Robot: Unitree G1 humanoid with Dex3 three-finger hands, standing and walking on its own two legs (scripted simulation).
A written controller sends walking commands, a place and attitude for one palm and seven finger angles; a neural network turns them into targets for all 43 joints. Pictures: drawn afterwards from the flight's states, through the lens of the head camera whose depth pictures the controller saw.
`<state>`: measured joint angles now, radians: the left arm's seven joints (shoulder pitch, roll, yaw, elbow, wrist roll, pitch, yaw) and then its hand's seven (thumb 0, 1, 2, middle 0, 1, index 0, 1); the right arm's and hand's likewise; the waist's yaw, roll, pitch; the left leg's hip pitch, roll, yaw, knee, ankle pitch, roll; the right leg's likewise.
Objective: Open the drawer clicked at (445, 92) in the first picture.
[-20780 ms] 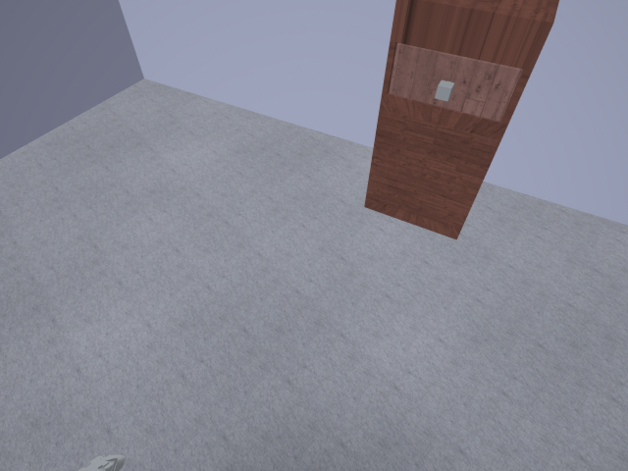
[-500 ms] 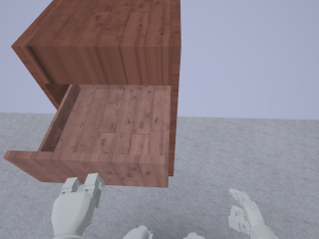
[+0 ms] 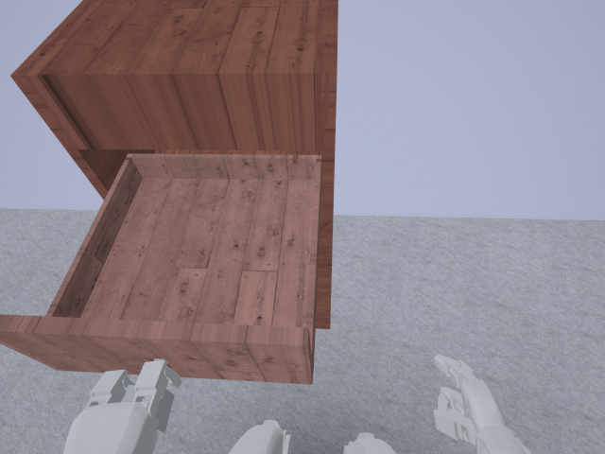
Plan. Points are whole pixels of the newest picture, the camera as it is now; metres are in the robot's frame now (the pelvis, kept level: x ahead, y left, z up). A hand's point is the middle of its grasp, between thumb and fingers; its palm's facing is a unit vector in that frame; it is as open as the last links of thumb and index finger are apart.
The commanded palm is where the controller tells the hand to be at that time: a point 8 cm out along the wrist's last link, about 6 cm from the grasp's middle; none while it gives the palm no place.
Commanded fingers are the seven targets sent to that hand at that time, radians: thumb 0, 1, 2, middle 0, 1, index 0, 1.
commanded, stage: pull the drawer open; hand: left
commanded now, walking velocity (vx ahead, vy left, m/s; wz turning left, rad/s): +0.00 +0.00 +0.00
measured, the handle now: (151, 391) +0.20 +0.21 -0.01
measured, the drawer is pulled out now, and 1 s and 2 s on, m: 0.30 0.30 0.30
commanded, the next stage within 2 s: open the thumb to release the handle in 0.16 s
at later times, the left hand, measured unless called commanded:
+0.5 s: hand (137, 441) +0.14 +0.22 -0.02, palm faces -0.09 -0.10 -0.99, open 8.3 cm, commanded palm +0.12 +0.22 +0.04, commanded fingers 0.00 -0.01 0.51 -0.34 -1.25 -0.34 -1.25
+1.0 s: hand (139, 437) +0.15 +0.21 -0.02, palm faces -0.06 -0.09 -0.99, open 13.6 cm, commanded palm +0.13 +0.21 +0.03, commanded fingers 0.00 -0.50 0.30 -0.30 -1.20 -0.30 -1.20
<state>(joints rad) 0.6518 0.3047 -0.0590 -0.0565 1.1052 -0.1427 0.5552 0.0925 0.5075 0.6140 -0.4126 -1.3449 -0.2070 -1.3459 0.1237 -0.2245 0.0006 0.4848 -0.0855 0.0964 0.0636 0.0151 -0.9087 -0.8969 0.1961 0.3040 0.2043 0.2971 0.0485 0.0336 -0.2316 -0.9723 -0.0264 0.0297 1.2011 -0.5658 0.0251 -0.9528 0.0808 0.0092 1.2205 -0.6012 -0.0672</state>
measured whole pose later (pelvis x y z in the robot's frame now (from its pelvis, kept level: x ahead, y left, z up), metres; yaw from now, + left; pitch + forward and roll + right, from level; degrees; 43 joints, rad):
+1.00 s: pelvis -0.01 -0.01 +0.00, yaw +1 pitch +19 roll +1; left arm 0.54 0.32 -0.04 0.04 1.12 -0.17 0.59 0.00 -0.47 0.31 -0.32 -1.20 -0.34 -1.22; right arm 0.13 -0.24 -0.03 0.51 -0.08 0.09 0.03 0.01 -0.91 -0.90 0.20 0.30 0.20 0.30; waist 0.05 0.06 -0.23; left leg -0.99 -0.03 0.00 1.19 -0.54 0.01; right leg -0.96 0.08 -0.02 1.21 -0.58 -0.08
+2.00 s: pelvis +0.00 +0.02 +0.03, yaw +0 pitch +13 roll +0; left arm 0.63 0.33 -0.09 -0.13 1.05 -0.06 0.51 0.00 -0.49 0.30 -0.31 -1.20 -0.32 -1.20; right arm 0.16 -0.24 -0.01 0.46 -0.05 0.11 0.06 0.02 -0.91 -0.90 0.20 0.30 0.20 0.30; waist 0.07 0.08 -0.20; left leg -0.77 -0.03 0.02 1.03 -0.50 0.05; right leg -0.74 0.07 0.02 1.03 -0.52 -0.04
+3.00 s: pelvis +0.01 +0.01 +0.06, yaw -1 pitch +7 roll +0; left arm 0.69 0.38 -0.05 -0.35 0.96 -0.03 0.36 0.00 -0.49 0.30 -0.32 -1.20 -0.32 -1.20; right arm 0.18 -0.26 -0.02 0.47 -0.03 0.10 0.07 0.02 -0.91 -0.90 0.19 0.30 0.20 0.30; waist 0.09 0.09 -0.15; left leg -0.54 -0.03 0.03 0.84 -0.43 0.04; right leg -0.52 0.08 0.04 0.84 -0.45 -0.05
